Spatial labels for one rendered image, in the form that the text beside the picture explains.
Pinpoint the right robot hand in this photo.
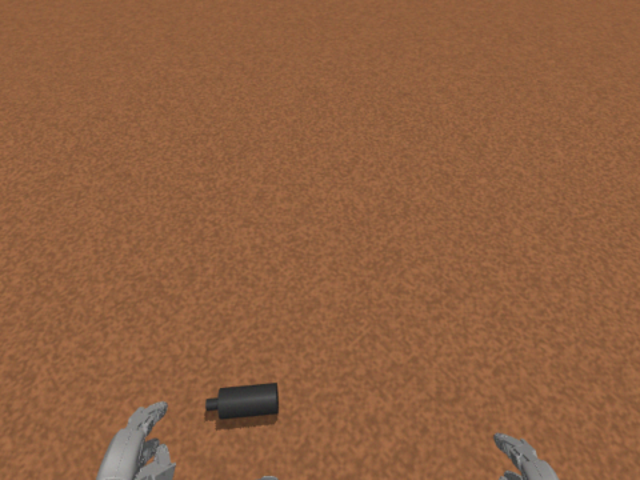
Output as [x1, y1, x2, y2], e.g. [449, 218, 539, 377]
[494, 433, 559, 480]

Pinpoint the bottle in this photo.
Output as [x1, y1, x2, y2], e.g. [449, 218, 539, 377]
[206, 383, 279, 420]

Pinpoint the left robot hand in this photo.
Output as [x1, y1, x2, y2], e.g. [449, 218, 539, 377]
[96, 401, 176, 480]

